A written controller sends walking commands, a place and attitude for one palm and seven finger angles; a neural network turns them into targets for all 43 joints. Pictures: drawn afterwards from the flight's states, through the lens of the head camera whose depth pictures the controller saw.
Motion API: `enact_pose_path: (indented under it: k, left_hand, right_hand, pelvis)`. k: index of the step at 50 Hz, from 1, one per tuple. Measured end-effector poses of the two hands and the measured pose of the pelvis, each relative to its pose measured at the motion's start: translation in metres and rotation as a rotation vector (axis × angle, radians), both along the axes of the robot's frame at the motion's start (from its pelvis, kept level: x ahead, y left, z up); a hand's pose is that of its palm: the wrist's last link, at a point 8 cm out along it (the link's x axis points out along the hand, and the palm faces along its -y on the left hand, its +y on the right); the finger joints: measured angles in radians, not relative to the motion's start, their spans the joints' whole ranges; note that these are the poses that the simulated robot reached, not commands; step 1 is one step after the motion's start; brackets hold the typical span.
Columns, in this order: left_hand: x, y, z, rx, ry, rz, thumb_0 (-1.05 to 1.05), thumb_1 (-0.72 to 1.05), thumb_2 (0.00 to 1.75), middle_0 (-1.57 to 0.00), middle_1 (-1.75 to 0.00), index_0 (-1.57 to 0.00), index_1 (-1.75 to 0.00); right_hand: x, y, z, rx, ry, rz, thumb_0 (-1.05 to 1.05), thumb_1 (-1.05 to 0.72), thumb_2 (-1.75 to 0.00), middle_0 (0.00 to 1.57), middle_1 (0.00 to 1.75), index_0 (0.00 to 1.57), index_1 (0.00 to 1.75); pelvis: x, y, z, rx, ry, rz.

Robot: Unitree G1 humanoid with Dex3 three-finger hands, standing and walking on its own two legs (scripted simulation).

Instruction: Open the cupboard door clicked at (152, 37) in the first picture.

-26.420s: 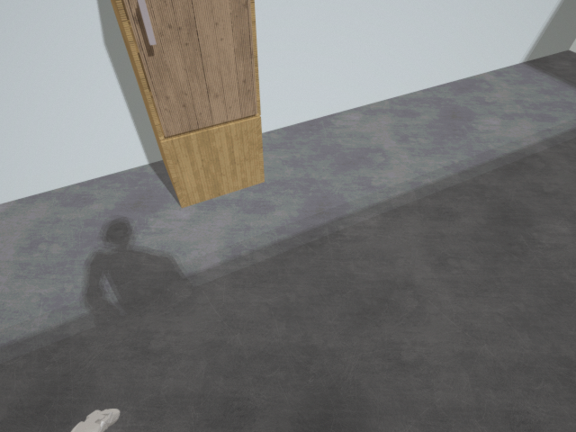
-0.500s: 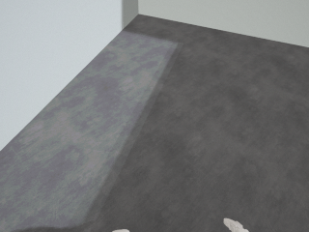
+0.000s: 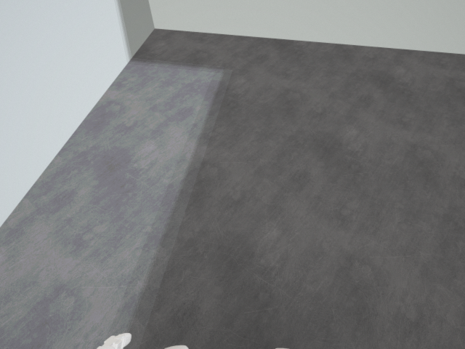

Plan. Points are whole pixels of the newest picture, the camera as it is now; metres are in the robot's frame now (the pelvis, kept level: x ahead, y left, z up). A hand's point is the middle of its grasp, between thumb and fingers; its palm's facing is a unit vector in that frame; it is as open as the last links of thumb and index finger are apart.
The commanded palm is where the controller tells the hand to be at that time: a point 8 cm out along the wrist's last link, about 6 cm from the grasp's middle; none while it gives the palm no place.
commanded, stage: turn to face it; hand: left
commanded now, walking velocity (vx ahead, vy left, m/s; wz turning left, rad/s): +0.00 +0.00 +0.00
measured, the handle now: out of the picture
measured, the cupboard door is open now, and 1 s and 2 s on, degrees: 42 42 42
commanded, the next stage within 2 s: none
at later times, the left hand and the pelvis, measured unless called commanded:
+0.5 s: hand (127, 332) +0.18 +0.22 -0.17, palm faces +0.26 -0.94 -0.21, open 7.4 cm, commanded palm none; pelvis +0.14 +0.01 +0.00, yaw +13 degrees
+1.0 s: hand out of the picture +0.13 +0.16 -0.18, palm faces +0.53 -0.81 -0.23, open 7.4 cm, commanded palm none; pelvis +0.20 -0.04 -0.01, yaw +33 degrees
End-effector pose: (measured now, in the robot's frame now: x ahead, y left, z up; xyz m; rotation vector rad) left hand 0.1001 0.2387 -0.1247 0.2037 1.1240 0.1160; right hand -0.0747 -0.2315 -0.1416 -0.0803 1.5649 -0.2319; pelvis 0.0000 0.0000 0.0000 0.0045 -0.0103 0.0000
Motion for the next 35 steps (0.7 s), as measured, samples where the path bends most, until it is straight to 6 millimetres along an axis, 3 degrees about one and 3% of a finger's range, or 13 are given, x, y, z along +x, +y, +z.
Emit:
enact_pose_path:
  k: [3, 8, 13, 16, 20, 26, 31, 35]
  left_hand:
    - [0.005, -0.01, 0.001, -0.019, 0.045, 0.029, 0.0, 0.92, 0.9, -0.2, -0.3, -0.2, -0.3]
    - [0.01, -0.005, -0.002, -0.03, 0.103, 0.087, 0.0, 0.95, 0.9, -0.2, -0.3, -0.2, -0.3]
    - [0.011, 0.002, -0.023, -0.071, 0.164, 0.178, 0.0, 0.93, 0.9, -0.2, -0.3, -0.2, -0.3]
    - [0.014, 0.011, -0.038, -0.08, 0.204, 0.219, 0.0, 0.92, 0.9, -0.2, -0.3, -0.2, -0.3]
    - [0.032, 0.02, -0.032, -0.061, 0.195, 0.256, 0.01, 0.92, 0.9, -0.2, -0.3, -0.2, -0.3]
    - [0.067, 0.026, -0.007, -0.016, 0.091, 0.305, 0.01, 0.91, 0.9, -0.2, -0.3, -0.2, -0.3]
    - [0.084, 0.017, 0.008, 0.04, 0.032, 0.338, 0.01, 0.91, 0.9, -0.19, -0.3, -0.2, -0.3]
    - [0.079, 0.002, 0.012, 0.085, 0.017, 0.382, 0.01, 0.91, 0.9, -0.2, -0.3, -0.2, -0.3]
  right_hand:
    - [0.059, -0.003, 0.01, -0.008, -0.089, 0.02, 0.0, -0.91, -0.9, 0.2, 0.3, 0.2, 0.3]
    - [0.156, 0.005, 0.018, -0.006, -0.212, 0.089, 0.0, -0.92, -0.9, 0.2, 0.3, 0.2, 0.3]
    - [0.241, 0.011, 0.016, -0.037, -0.279, 0.2, 0.01, -0.94, -0.9, 0.2, 0.3, 0.2, 0.3]
    - [0.281, 0.016, 0.01, -0.061, -0.327, 0.254, 0.0, -0.93, -0.9, 0.2, 0.3, 0.2, 0.3]
    - [0.313, 0.021, 0.014, -0.064, -0.342, 0.313, 0.0, -0.92, -0.9, 0.2, 0.3, 0.2, 0.3]
    - [0.341, 0.017, 0.016, -0.028, -0.318, 0.384, 0.0, -0.91, -0.9, 0.21, 0.3, 0.2, 0.3]
    - [0.365, -0.003, 0.009, 0.006, -0.307, 0.409, 0.0, -0.9, -0.9, 0.21, 0.3, 0.2, 0.3]
    - [0.393, -0.024, 0.0, 0.017, -0.298, 0.439, 0.0, -0.9, -0.9, 0.21, 0.3, 0.2, 0.3]
  pelvis:
    - [0.026, -0.005, 0.01, -0.002, 0.012, 0.012]
    - [0.067, -0.003, 0.015, -0.009, 0.019, 0.048]
    - [0.107, 0.011, 0.003, -0.027, 0.003, 0.103]
    - [0.124, 0.02, -0.009, -0.028, 0.008, 0.128]
    - [0.134, 0.019, -0.005, -0.023, 0.021, 0.169]
    - [0.147, 0.005, 0.005, -0.033, 0.036, 0.235]
    - [0.161, -0.019, 0.004, -0.033, 0.039, 0.299]
    - [0.173, -0.039, -0.001, -0.002, 0.039, 0.354]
